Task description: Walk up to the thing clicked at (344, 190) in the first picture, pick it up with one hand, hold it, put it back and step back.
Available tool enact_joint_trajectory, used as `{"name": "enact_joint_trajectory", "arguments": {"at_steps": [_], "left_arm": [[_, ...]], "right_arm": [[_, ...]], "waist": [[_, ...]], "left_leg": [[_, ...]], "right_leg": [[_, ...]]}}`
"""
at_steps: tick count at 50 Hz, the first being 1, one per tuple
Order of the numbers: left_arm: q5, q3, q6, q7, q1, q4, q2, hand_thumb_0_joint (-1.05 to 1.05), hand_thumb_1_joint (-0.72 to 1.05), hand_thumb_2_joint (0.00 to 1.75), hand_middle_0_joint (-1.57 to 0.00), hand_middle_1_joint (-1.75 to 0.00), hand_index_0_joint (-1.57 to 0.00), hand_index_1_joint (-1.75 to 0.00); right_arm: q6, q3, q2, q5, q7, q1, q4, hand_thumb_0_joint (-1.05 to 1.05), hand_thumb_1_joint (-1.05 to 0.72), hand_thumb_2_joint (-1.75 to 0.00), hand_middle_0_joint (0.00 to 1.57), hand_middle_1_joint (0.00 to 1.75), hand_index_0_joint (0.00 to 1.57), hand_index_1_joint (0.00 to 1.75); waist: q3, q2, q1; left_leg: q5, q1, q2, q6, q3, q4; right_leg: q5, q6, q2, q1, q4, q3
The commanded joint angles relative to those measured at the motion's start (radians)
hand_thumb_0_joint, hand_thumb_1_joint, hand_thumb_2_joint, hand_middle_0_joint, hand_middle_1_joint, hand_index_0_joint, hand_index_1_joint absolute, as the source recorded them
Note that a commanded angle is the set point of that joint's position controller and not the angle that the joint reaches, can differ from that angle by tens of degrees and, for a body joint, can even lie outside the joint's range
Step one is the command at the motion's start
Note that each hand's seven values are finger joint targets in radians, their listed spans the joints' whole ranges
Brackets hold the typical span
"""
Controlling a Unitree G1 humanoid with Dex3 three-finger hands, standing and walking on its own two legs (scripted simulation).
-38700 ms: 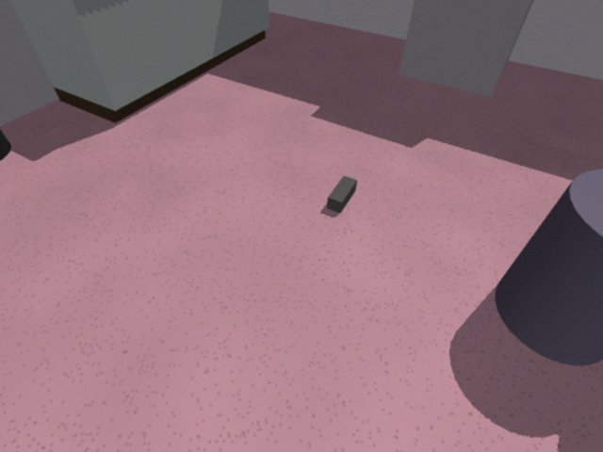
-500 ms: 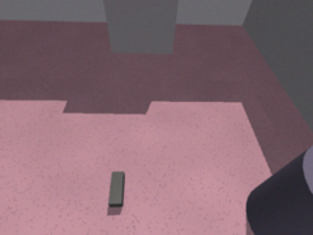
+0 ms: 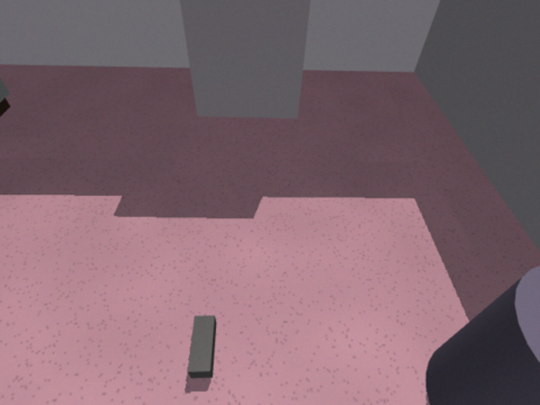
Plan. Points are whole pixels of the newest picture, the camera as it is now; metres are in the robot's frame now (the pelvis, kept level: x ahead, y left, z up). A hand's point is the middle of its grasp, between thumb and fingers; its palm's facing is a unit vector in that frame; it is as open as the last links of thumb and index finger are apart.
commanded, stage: stand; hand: left
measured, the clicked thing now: (203, 345) +0.48 +0.21 -0.74
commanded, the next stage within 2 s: none
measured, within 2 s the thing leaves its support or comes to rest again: neither
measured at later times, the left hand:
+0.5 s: hand out of the picture +0.08 +0.25 -0.16, palm faces -0.02 -0.94 -0.34, open 7.4 cm
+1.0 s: hand out of the picture +0.11 +0.24 -0.15, palm faces -0.01 -0.94 -0.34, open 7.4 cm
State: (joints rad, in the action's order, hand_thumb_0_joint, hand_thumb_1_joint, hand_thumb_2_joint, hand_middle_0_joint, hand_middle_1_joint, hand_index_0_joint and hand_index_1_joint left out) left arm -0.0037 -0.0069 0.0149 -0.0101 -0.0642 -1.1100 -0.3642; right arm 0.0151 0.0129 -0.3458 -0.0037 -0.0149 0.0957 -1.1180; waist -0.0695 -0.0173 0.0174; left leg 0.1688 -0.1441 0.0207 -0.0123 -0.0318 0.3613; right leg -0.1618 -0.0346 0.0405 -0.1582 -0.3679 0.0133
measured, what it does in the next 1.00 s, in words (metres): stands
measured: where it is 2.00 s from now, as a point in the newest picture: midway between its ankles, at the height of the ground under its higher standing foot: outside the picture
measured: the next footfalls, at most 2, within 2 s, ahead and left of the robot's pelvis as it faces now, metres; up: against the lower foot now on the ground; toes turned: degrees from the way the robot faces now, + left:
none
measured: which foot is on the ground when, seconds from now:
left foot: down 0.00-1.00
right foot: down 0.00-1.00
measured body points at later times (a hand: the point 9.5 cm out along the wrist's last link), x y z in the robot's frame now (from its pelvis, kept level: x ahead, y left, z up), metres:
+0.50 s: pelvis +0.02 -0.01 +0.00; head +0.03 +0.00 +0.45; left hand +0.09 +0.30 -0.13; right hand +0.11 -0.30 -0.13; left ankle +0.02 +0.13 -0.75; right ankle +0.03 -0.14 -0.75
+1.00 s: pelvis +0.03 -0.01 +0.00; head +0.04 -0.01 +0.45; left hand +0.11 +0.29 -0.13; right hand +0.11 -0.31 -0.13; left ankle +0.02 +0.13 -0.75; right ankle +0.03 -0.14 -0.75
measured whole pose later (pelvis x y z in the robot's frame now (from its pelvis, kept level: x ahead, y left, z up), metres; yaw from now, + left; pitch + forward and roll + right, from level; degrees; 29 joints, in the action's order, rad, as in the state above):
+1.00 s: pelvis +0.03 -0.01 +0.00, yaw +1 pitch -1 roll +0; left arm -0.01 -0.01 0.01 0.00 -0.09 -1.13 -0.35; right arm 0.01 0.00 -0.35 0.00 -0.01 0.08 -1.15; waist -0.05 0.00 0.01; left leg 0.18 -0.11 0.04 -0.03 -0.01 0.31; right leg -0.17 -0.02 0.02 -0.11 -0.31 -0.01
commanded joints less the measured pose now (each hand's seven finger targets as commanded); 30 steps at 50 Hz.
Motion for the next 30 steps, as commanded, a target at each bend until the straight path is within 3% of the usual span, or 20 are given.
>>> {"name": "enact_joint_trajectory", "arguments": {"at_steps": [1,3,10,14,30], "left_arm": [[-0.003,-0.037,0.029,0.011,0.046,0.046,-0.209,0.0,0.9,0.9,-0.2,-0.3,-0.2,-0.3],[-0.004,-0.037,0.029,0.011,0.058,0.044,-0.213,0.0,0.9,0.9,-0.2,-0.3,-0.2,-0.3],[-0.005,-0.033,0.022,0.011,0.023,0.025,-0.212,0.0,0.9,0.9,-0.2,-0.3,-0.2,-0.3],[-0.006,-0.03,0.028,0.014,0.013,0.023,-0.208,0.0,0.9,0.9,-0.2,-0.3,-0.2,-0.3],[-0.004,-0.035,0.025,0.018,0.005,0.026,-0.2,0.0,0.9,0.9,-0.2,-0.3,-0.2,-0.3]], "right_arm": [[0.022,0.047,-0.206,-0.003,0.008,-0.072,0.049,0.0,-0.9,-0.9,0.2,0.3,0.2,0.3],[0.02,0.046,-0.208,-0.006,0.007,-0.064,0.042,0.0,-0.9,-0.9,0.2,0.3,0.2,0.3],[0.011,0.045,-0.215,-0.006,0.008,-0.068,0.032,0.0,-0.9,-0.9,0.2,0.3,0.2,0.3],[0.011,0.042,-0.21,-0.005,0.008,-0.068,0.03,0.0,-0.9,-0.9,0.2,0.3,0.2,0.3],[0.014,0.037,-0.212,-0.003,0.015,-0.071,0.026,0.0,-0.9,-0.9,0.2,0.3,0.2,0.3]], "waist": [[0.091,0.017,-0.012],[0.103,0.029,-0.001],[0.094,0.036,-0.005],[0.109,0.004,-0.004],[0.126,0.01,-0.011]], "left_leg": [[0.0,0.008,0.105,0.023,0.107,-0.087],[0.006,0.01,0.105,0.024,0.101,-0.089],[0.08,-0.008,0.107,0.026,0.113,-0.104],[-0.031,0.016,0.109,0.03,0.107,-0.079],[-0.16,0.034,0.118,0.02,0.099,-0.076]], "right_leg": [[0.003,0.046,0.088,0.014,0.084,0.086],[0.0,0.047,0.089,0.018,0.09,0.09],[-0.039,0.046,0.081,0.002,0.093,0.08],[0.036,0.046,0.091,0.019,0.089,0.082],[0.163,0.041,0.096,0.07,0.076,0.057]]}}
